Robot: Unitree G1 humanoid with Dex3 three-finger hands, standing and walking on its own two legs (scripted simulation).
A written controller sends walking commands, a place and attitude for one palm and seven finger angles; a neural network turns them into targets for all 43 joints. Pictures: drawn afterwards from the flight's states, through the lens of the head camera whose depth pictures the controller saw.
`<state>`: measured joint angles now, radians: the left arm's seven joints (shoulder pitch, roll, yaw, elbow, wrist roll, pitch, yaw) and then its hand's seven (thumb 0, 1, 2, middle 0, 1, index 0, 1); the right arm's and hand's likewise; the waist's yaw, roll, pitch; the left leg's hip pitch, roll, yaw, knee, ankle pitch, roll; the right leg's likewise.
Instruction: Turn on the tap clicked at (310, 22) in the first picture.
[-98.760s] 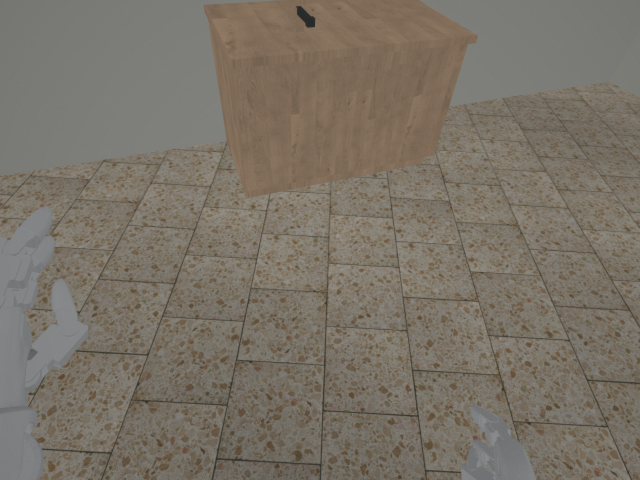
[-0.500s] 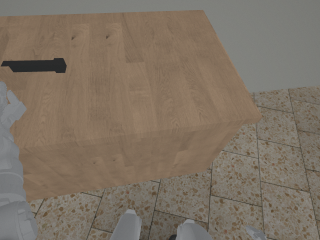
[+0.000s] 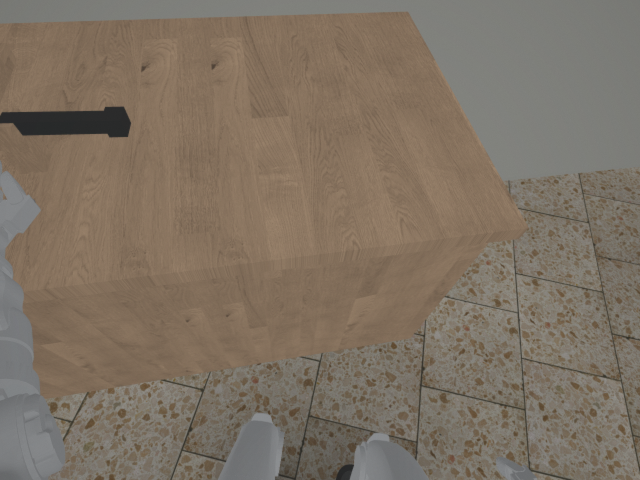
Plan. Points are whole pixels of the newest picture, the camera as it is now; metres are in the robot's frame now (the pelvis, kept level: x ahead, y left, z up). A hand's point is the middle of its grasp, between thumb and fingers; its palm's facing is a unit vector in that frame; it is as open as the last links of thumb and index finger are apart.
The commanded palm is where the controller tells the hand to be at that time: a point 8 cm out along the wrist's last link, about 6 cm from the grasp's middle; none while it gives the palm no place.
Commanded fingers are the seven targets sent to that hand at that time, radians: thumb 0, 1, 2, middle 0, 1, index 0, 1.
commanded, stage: reach beside the lever's end, fingers flat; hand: left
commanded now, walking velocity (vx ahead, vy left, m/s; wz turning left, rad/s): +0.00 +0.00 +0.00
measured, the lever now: (116, 122) +0.53 +0.32 +0.08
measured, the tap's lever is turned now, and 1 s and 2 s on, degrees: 86 86 86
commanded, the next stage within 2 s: push the lever round in 0.86 s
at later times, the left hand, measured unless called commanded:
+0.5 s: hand (33, 202) +0.39 +0.36 +0.09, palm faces +0.50 -0.86 -0.06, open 7.4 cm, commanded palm +0.39 +0.37 +0.06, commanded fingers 0.00 0.90 0.90 -0.15 -0.15 -0.15 -0.15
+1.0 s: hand (32, 203) +0.39 +0.36 +0.09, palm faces +0.49 -0.87 -0.06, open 7.3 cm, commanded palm +0.38 +0.37 +0.06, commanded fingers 0.00 0.90 0.90 -0.15 -0.15 -0.15 -0.15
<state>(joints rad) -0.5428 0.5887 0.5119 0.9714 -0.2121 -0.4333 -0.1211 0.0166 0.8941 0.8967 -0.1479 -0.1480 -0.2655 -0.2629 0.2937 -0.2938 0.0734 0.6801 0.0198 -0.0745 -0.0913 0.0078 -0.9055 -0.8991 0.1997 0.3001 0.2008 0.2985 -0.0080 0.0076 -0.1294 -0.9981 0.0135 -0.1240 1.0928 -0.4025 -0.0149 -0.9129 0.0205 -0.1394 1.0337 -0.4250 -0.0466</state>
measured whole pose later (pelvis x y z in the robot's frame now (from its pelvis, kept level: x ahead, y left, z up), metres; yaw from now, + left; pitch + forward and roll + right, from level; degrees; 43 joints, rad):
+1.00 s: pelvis -0.01 +0.01 +0.00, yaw +1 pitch +17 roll -4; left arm -0.57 0.57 0.47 0.96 -0.18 -0.42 -0.06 0.02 0.89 0.90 -0.15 -0.15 -0.25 -0.25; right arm 0.30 -0.28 0.08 0.67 0.01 -0.06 -0.09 0.01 -0.91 -0.90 0.20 0.30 0.20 0.30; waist -0.03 0.01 -0.13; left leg -1.02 0.00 -0.12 1.10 -0.39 -0.01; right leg -0.93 0.02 -0.13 1.04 -0.41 -0.03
